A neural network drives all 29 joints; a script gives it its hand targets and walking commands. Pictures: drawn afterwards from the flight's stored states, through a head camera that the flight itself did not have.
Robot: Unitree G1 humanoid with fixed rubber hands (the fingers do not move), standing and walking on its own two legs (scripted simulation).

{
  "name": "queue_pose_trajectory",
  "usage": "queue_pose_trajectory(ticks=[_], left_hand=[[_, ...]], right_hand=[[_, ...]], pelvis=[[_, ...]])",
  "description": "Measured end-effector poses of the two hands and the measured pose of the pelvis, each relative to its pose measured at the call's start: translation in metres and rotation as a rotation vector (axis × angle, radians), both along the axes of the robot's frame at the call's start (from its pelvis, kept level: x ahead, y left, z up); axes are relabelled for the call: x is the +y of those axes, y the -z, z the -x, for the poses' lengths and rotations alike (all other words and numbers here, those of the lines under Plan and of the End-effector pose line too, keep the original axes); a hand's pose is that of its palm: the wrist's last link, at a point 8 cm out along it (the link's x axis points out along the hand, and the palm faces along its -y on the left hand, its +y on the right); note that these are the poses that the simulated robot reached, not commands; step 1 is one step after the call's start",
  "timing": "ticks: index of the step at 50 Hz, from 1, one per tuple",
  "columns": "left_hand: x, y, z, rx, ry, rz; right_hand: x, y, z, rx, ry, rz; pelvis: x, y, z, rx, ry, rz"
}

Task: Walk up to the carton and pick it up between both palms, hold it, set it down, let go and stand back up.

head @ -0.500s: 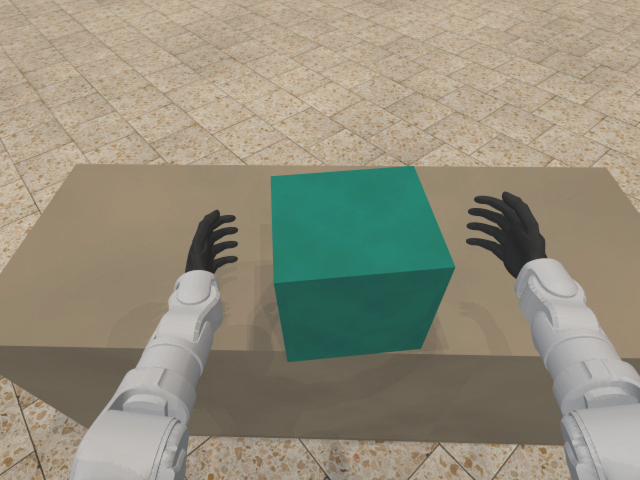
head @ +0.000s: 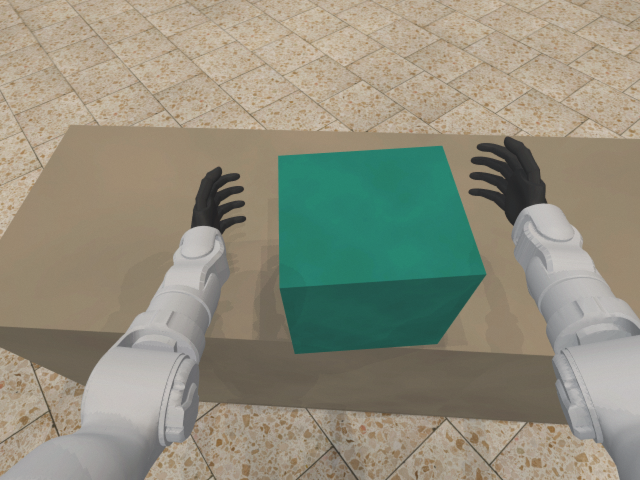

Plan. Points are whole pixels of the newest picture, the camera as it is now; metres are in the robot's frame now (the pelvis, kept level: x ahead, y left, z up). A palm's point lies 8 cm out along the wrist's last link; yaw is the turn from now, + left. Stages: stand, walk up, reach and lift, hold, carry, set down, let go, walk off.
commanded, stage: reach and lift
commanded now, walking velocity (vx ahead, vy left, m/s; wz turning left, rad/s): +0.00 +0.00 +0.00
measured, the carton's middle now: (363, 256) +0.44 -0.03 -0.06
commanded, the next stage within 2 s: none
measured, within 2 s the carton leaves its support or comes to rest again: neither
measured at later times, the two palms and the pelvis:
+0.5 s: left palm (224, 280) +0.37 +0.18 -0.03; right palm (519, 257) +0.41 -0.24 -0.01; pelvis -0.03 -0.02 -0.02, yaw +0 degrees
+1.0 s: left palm (235, 267) +0.40 +0.17 -0.05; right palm (460, 250) +0.44 -0.17 -0.04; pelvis -0.01 -0.02 -0.03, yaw +0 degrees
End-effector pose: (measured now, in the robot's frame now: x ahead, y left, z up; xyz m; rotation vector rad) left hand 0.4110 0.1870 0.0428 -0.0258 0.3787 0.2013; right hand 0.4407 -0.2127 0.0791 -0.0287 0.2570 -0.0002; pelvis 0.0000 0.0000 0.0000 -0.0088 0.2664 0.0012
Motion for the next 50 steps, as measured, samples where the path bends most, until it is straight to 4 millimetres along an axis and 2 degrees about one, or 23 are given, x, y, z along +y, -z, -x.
queue_pose_trajectory(ticks=[5, 10, 16, 19, 25, 33, 39, 45, 50], left_hand=[[0.003, -0.001, 0.000, -0.068, -0.009, -0.009], [0.001, -0.004, 0.007, -0.091, -0.014, -0.031], [-0.002, 0.049, 0.042, 0.076, 0.004, -0.035], [-0.005, 0.065, 0.049, 0.064, -0.011, -0.027], [-0.012, 0.073, 0.041, -0.014, -0.047, -0.033], [-0.027, 0.068, 0.011, -0.058, 0.000, -0.035], [-0.021, 0.074, 0.003, -0.062, -0.017, 0.008], [-0.019, 0.090, 0.006, -0.026, 0.024, -0.018], [-0.017, 0.094, 0.006, -0.030, 0.024, -0.041]], right_hand=[[-0.001, 0.005, 0.002, -0.030, 0.011, 0.010], [-0.014, 0.022, 0.016, 0.027, 0.038, 0.003], [-0.024, 0.049, 0.034, 0.090, 0.051, 0.018], [-0.026, 0.062, 0.034, 0.088, 0.035, 0.032], [-0.024, 0.085, 0.028, 0.095, 0.001, 0.022], [-0.020, 0.104, 0.014, 0.098, -0.005, 0.030], [-0.009, 0.101, 0.001, 0.036, 0.001, 0.044], [0.025, 0.108, -0.004, 0.007, -0.074, 0.056], [0.044, 0.116, 0.000, 0.002, -0.115, 0.071]], pelvis=[[0.002, 0.002, 0.003, 0.070, 0.004, 0.002], [-0.001, 0.004, 0.007, 0.093, 0.014, 0.000], [-0.007, 0.006, 0.020, 0.095, 0.017, -0.006], [-0.012, 0.011, 0.027, 0.142, 0.017, -0.013], [-0.021, 0.021, 0.031, 0.259, 0.017, -0.028], [-0.027, 0.026, 0.020, 0.305, 0.016, -0.038], [-0.025, 0.026, 0.011, 0.317, 0.016, -0.035], [-0.021, 0.025, 0.012, 0.317, 0.016, -0.030], [-0.020, 0.025, 0.014, 0.313, 0.016, -0.029]])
